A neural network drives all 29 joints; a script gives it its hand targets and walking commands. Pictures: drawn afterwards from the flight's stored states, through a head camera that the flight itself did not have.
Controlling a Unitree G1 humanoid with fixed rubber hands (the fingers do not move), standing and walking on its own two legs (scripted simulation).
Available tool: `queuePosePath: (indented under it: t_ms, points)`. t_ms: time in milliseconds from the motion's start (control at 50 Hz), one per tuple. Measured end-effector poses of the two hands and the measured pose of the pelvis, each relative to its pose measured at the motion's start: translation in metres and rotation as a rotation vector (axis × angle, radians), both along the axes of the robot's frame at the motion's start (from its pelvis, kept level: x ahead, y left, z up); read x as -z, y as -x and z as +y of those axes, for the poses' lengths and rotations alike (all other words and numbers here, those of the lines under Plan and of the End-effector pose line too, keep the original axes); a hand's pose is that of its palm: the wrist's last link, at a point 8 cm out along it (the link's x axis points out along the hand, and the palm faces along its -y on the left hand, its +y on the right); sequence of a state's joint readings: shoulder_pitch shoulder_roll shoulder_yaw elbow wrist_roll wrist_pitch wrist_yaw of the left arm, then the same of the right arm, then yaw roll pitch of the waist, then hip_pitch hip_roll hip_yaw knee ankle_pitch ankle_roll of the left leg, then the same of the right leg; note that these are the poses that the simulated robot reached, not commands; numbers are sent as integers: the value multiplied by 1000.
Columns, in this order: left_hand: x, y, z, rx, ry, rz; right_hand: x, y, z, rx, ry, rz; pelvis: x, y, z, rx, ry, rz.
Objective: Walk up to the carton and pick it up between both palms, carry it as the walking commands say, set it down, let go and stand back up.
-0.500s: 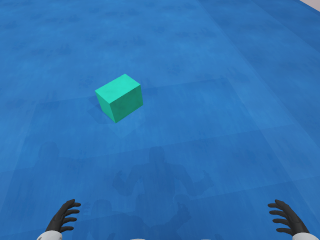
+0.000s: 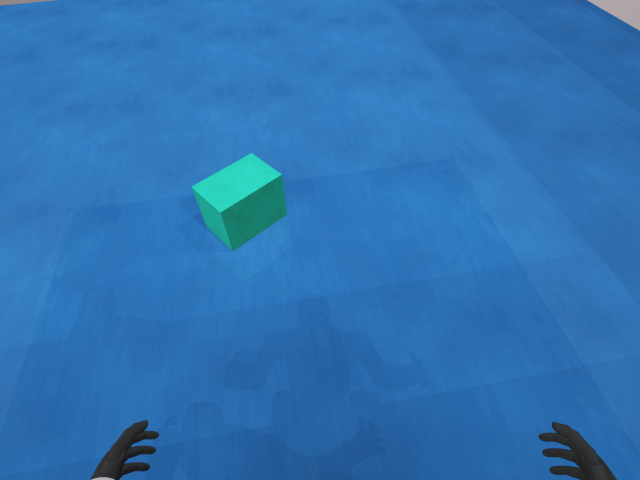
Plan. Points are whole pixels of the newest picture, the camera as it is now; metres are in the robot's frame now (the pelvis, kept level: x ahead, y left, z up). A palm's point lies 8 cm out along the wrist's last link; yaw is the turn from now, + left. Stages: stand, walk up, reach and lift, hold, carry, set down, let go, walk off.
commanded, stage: stand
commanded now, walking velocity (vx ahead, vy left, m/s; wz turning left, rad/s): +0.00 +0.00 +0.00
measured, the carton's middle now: (242, 201) +1.21 +0.39 -0.65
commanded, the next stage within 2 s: walk up in 0.52 s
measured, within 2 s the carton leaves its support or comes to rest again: neither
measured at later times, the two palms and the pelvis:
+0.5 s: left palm out of the picture +0.10 +0.31 -0.09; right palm out of the picture +0.10 -0.31 -0.09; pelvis +0.00 +0.00 +0.01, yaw +0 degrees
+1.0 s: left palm out of the picture +0.07 +0.43 -0.08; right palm (570, 417) +0.20 -0.28 -0.06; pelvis +0.05 +0.05 -0.01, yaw +8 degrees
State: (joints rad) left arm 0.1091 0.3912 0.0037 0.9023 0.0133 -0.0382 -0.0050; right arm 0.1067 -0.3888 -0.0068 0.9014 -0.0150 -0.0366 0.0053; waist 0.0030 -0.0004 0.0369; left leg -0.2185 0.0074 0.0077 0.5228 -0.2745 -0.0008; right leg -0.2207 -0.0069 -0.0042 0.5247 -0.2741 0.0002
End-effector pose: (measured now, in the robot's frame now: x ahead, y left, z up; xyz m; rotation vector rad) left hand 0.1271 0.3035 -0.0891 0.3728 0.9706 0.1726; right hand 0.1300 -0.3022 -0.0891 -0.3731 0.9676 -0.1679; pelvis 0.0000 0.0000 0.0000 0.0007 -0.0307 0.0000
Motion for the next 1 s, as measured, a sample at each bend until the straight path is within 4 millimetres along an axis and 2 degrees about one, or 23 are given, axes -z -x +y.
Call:
queuePosePath:
  t_ms: [460,720,780,900,940,1000]
  points:
    - [1,22,6,-41,-6,98,2,26,-7,52,4,103,-10,2,0,1,0,-9]
    - [0,25,9,-55,-5,107,2,29,-9,57,2,121,-11,1,0,-7,2,-7]
    - [-8,28,24,-70,-24,45,-3,20,-13,18,7,115,-9,-3,3,-42,12,5]
    - [-21,60,81,-153,-101,41,-23,-29,-5,-88,38,74,-7,-21,22,-109,22,3]
    - [-21,62,101,-166,-116,43,-29,-48,5,-115,49,59,-5,-32,33,-128,20,4]
    - [-11,52,128,-170,-124,40,-29,-74,19,-145,94,23,8,-49,54,-145,11,5]
